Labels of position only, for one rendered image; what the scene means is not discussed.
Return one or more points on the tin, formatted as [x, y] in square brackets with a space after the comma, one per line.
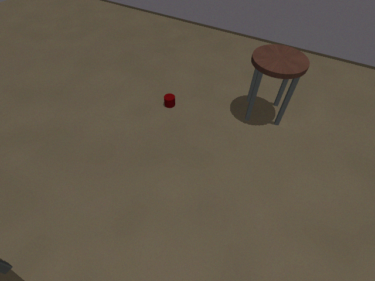
[169, 100]

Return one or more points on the stool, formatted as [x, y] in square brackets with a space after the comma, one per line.
[278, 61]

